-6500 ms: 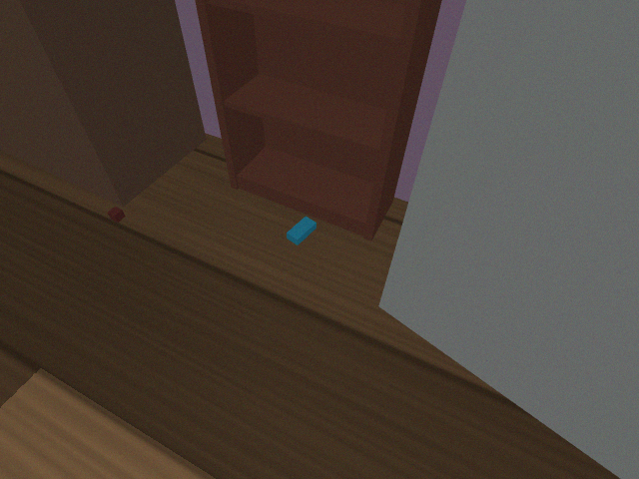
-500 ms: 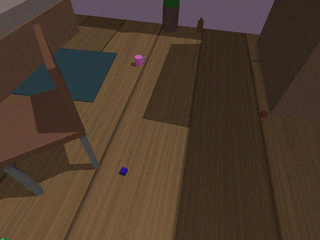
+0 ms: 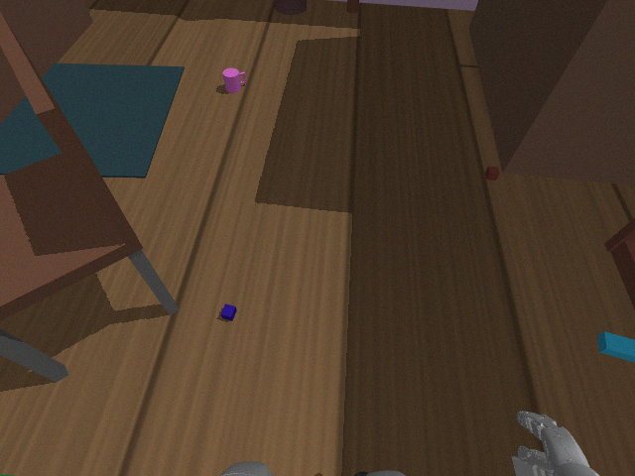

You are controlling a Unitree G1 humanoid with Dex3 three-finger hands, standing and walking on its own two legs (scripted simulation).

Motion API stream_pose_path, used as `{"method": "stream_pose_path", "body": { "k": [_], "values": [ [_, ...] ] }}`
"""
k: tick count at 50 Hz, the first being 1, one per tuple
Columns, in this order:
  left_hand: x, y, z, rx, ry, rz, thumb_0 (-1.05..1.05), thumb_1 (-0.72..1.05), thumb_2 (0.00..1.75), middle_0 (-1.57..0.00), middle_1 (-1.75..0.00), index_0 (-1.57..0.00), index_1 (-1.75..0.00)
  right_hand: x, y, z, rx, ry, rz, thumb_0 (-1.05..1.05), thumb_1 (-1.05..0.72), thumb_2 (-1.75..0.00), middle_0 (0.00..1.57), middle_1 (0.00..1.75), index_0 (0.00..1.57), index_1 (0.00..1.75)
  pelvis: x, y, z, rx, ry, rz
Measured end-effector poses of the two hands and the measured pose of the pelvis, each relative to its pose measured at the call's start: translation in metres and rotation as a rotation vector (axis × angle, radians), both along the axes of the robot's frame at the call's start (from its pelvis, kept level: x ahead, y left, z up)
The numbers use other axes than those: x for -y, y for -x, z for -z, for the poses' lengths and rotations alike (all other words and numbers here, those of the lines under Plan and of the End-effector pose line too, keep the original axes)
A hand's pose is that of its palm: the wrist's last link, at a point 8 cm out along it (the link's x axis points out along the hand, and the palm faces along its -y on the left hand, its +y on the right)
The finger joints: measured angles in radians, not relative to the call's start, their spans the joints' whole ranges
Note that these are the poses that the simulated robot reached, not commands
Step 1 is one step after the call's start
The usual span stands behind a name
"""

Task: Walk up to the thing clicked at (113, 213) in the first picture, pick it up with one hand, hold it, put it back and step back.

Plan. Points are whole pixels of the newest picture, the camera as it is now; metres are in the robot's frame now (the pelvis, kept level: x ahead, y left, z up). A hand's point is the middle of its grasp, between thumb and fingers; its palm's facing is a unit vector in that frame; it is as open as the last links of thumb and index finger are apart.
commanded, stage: walk up
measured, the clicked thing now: (492, 173) +1.31 -0.79 -0.75
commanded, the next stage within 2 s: stand in 1.90 s
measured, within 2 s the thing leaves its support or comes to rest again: neither
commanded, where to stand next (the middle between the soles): +0.06 -0.02 m, yaw -31 degrees
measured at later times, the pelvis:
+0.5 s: pelvis -0.02 +0.00 -0.02, yaw -16 degrees
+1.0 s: pelvis -0.01 +0.01 -0.02, yaw -27 degrees
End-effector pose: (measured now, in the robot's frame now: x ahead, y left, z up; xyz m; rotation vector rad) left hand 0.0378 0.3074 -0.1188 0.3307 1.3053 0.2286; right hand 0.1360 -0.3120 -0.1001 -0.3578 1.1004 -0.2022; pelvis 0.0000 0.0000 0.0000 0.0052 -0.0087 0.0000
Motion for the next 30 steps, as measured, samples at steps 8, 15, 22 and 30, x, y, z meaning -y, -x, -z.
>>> {"method": "stream_pose_path", "body": {
  "k": [8, 15, 22, 30],
  "values": [
    [-0.032, -0.043, 0.020, 0.043, 0.005, 0.122, 0.01, 0.91, 0.90, -0.20, -0.30, -0.20, -0.30, -0.016, 0.069, -0.011, -0.023, 0.063, 0.106, 0.00, -0.90, -0.90, 0.20, 0.30, 0.20, 0.30, -0.026, 0.013, 0.009, 0.025, 0.019, 0.091],
    [-0.027, -0.078, 0.004, 0.066, 0.033, 0.225, 0.00, 0.91, 0.90, -0.20, -0.30, -0.20, -0.30, -0.016, 0.131, -0.016, -0.049, 0.063, 0.218, 0.00, -0.90, -0.90, 0.21, 0.30, 0.20, 0.30, -0.030, 0.011, 0.001, 0.020, 0.028, 0.171],
    [0.003, -0.116, -0.007, 0.099, -0.010, 0.365, 0.00, 0.91, 0.90, -0.20, -0.30, -0.20, -0.30, 0.002, 0.185, 0.006, -0.078, 0.028, 0.311, 0.00, -0.90, -0.90, 0.21, 0.30, 0.20, 0.30, -0.015, 0.015, 0.011, 0.023, 0.010, 0.257],
    [0.050, -0.132, -0.026, 0.176, -0.023, 0.445, 0.00, 0.91, 0.90, -0.20, -0.30, -0.20, -0.30, 0.011, 0.208, 0.029, -0.092, -0.044, 0.398, 0.01, -0.90, -0.90, 0.20, 0.30, 0.20, 0.30, 0.006, 0.017, 0.010, 0.051, -0.009, 0.344]
  ]
}}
